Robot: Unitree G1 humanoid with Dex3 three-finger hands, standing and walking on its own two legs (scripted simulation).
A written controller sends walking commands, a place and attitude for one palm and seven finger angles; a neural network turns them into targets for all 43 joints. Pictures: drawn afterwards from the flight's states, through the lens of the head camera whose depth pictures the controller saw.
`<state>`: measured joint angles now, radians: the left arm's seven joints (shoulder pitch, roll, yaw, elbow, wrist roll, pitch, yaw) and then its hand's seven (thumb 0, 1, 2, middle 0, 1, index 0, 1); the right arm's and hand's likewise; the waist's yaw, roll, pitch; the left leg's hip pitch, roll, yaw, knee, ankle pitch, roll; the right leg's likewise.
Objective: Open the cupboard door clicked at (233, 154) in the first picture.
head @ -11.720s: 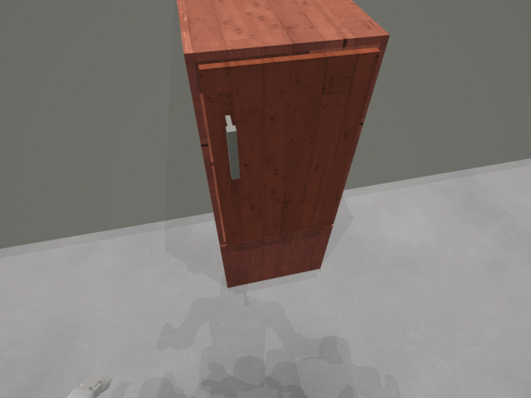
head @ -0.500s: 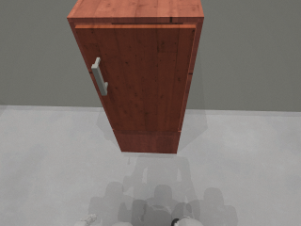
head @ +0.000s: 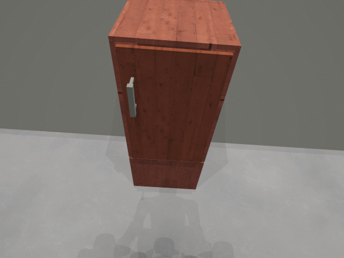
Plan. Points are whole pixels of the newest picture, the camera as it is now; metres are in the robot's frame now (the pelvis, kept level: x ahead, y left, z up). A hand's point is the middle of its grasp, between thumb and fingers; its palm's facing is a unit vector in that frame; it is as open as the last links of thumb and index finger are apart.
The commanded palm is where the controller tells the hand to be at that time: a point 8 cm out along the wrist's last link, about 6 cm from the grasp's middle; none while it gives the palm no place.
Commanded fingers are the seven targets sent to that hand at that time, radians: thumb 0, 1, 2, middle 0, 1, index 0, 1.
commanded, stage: come to a stop and stand still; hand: left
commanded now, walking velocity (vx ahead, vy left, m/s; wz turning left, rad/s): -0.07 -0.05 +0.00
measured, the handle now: (132, 97) +0.61 +0.17 +0.00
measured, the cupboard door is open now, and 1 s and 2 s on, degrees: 0 0 0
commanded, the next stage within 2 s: look again from close up in 0.62 s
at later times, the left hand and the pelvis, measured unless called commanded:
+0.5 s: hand out of the picture +0.04 +0.11 -0.18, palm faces +0.07 -0.97 -0.23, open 7.1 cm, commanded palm none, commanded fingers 0.00 0.90 0.90 -0.20 -0.30 -0.20 -0.30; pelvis +0.00 -0.07 -0.01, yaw +1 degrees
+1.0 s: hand out of the picture -0.04 +0.14 -0.19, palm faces +0.05 -0.98 -0.18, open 7.3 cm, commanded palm none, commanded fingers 0.00 0.90 0.90 -0.20 -0.30 -0.20 -0.30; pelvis -0.02 -0.02 -0.01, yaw +0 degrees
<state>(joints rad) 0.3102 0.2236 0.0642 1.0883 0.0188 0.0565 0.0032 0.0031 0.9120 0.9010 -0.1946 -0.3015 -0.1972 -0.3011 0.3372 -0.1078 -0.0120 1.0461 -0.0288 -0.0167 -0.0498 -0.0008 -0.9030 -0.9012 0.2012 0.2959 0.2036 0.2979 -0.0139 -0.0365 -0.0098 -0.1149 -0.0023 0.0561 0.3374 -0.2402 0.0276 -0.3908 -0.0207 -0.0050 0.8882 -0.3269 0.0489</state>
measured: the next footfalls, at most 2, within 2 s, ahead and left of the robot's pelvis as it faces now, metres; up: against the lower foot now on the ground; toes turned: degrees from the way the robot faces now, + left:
right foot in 0.16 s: +0.03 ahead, -0.14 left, +0.00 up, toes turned -4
left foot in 1.82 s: +0.14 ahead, +0.09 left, +0.00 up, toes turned +5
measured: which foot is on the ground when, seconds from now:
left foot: down 0.00-1.00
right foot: up 0.00-0.14, down 0.16-1.00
